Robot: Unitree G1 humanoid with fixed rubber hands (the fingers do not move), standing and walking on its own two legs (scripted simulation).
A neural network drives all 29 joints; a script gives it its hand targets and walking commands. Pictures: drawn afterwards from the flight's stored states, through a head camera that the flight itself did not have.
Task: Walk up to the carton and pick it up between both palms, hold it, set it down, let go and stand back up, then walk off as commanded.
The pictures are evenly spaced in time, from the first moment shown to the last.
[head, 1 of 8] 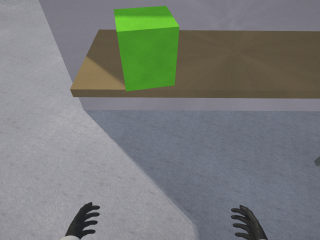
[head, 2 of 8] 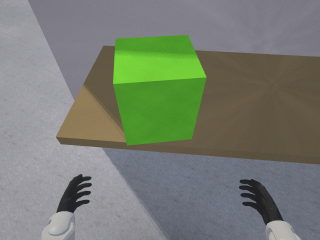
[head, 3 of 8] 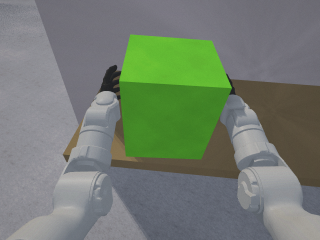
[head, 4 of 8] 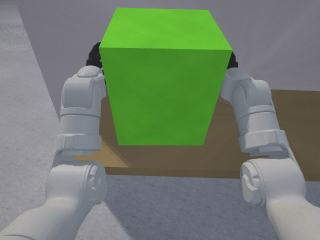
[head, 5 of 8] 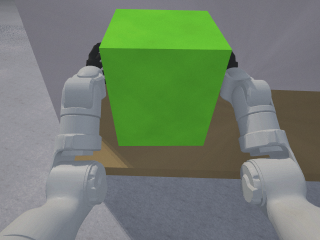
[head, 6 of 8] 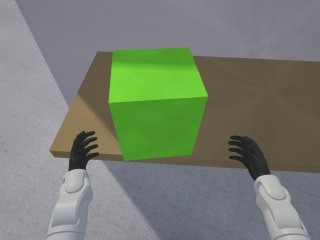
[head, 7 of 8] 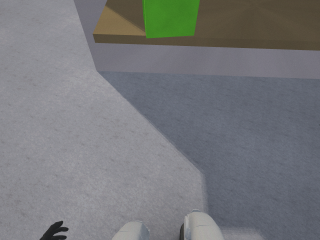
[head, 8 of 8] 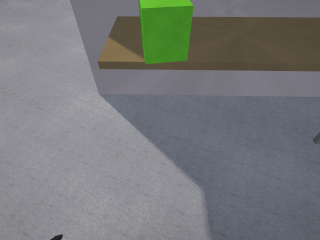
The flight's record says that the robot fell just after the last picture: no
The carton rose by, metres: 0.21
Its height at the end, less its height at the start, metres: +0.00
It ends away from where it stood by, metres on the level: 0.01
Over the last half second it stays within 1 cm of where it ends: yes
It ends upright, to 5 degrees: yes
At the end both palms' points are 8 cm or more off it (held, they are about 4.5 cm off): yes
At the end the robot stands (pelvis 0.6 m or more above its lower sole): yes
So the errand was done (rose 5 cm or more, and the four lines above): yes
